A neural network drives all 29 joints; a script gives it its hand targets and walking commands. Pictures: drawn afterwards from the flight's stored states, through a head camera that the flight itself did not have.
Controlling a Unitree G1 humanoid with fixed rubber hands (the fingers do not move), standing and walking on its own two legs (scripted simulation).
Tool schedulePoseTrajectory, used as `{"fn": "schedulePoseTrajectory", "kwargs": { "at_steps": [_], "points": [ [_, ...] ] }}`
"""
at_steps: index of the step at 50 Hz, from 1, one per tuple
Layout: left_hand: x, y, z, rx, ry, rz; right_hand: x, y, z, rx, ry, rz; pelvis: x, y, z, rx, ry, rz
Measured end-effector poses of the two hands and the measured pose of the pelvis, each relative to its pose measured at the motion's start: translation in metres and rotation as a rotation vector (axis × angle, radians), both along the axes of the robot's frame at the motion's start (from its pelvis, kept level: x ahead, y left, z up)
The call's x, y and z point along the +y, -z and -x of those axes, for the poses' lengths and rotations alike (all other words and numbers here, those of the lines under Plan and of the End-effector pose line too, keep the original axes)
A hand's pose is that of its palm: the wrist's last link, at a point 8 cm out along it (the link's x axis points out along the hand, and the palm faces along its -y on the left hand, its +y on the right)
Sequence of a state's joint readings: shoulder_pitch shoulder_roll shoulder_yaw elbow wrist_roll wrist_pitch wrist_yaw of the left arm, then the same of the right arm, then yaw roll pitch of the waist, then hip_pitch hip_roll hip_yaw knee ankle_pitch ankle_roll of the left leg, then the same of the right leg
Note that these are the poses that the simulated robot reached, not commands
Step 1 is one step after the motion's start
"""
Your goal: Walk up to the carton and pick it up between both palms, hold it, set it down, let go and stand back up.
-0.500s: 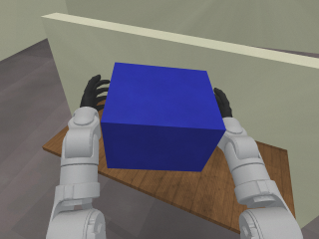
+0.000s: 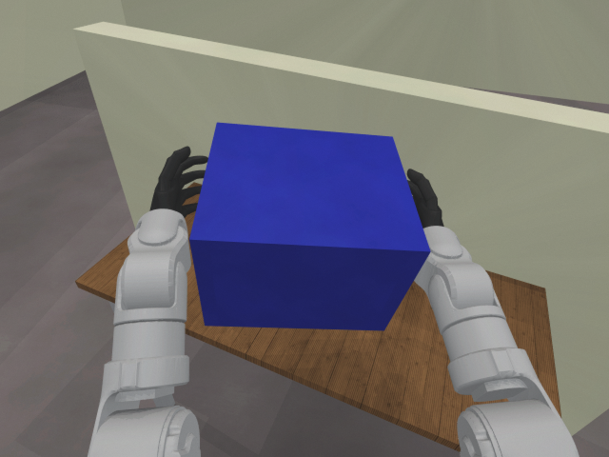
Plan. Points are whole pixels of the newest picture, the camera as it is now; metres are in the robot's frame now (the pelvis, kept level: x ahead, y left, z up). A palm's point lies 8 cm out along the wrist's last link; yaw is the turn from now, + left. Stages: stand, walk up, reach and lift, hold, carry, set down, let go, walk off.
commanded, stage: hold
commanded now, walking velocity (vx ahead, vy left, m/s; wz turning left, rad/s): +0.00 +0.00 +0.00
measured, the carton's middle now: (301, 228) +0.36 +0.00 +0.17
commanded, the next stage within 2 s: none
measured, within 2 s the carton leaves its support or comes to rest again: neither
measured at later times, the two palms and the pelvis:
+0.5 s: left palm (169, 210) +0.36 +0.16 +0.20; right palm (424, 229) +0.35 -0.16 +0.17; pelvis +0.00 +0.00 +0.00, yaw +0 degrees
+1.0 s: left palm (171, 212) +0.36 +0.16 +0.19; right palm (425, 229) +0.36 -0.16 +0.17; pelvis +0.00 +0.00 +0.00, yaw +0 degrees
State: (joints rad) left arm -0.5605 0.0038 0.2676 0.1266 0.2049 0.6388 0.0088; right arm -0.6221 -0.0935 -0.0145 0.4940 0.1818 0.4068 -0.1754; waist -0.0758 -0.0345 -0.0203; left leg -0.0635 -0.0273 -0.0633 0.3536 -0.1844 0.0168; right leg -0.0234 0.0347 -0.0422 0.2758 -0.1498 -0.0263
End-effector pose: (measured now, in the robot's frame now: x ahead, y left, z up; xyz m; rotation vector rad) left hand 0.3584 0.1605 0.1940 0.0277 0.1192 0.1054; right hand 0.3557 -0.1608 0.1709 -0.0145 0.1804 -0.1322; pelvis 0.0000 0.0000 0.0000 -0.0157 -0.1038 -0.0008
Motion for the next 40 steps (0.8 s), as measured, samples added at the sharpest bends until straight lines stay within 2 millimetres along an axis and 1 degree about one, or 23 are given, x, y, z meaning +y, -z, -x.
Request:
{"fn": "schedulePoseTrajectory", "kwargs": {
  "at_steps": [8, 16, 23, 29, 35, 40],
  "points": [
    [0.0023, -0.0009, -0.0016, 0.003, 0.001, -0.002, 0.0023, -0.0002, -0.0013, 0.002, 0.001, -0.005, 0.0015, 0.0000, 0.0008, 0.002, 0.000, 0.000],
    [0.0018, -0.0090, -0.0010, -0.017, -0.001, -0.017, 0.0023, -0.0035, -0.0018, -0.018, -0.001, -0.013, 0.0032, 0.0000, 0.0003, 0.006, 0.000, 0.002],
    [0.0005, -0.0024, -0.0005, 0.007, 0.000, -0.005, 0.0008, 0.0011, -0.0001, 0.003, 0.000, -0.004, 0.0034, -0.0002, 0.0003, 0.000, 0.004, 0.000],
    [0.0009, -0.0023, 0.0009, -0.004, 0.001, 0.000, 0.0010, -0.0018, 0.0011, -0.008, 0.003, -0.005, 0.0024, -0.0001, 0.0016, 0.000, 0.001, 0.000],
    [0.0008, 0.0008, -0.0023, 0.019, 0.000, -0.002, 0.0009, 0.0018, -0.0016, 0.014, 0.003, -0.009, 0.0015, 0.0000, 0.0028, 0.004, 0.002, -0.002],
    [-0.0003, -0.0036, -0.0019, -0.005, -0.002, -0.016, 0.0000, -0.0006, -0.0023, -0.011, 0.001, -0.013, 0.0009, 0.0000, 0.0030, 0.010, -0.003, 0.000]
  ]
}}
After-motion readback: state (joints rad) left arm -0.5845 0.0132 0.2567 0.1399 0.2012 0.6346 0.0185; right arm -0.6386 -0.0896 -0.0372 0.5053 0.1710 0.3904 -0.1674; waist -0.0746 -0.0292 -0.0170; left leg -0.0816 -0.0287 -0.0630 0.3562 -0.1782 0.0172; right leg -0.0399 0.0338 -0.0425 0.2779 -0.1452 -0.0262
